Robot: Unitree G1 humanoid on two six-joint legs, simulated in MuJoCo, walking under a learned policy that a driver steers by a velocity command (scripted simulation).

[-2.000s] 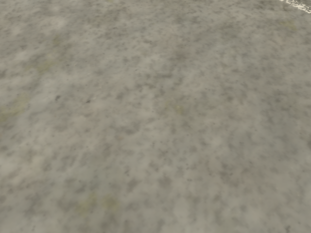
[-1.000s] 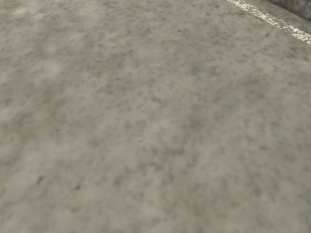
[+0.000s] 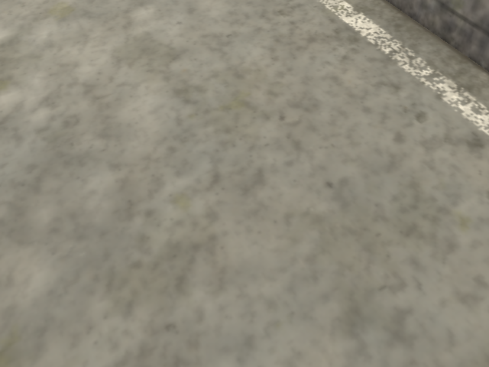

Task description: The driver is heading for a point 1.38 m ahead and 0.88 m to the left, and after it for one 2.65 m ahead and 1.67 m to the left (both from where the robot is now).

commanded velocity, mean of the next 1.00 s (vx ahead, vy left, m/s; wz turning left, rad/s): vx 0.16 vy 0.00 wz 0.90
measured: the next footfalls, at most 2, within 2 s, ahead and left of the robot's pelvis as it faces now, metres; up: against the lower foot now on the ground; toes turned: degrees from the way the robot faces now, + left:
left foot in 0.08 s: +0.30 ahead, +0.04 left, +0.00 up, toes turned +5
right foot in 0.54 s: +0.47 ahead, -0.08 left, +0.00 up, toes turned +42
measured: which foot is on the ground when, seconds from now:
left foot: up 0.00-0.06, down 0.08-0.52, up 0.54-0.98, down 1.00-1.00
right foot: down 0.00-0.08, up 0.10-0.52, down 0.54-0.98, up 1.00-1.00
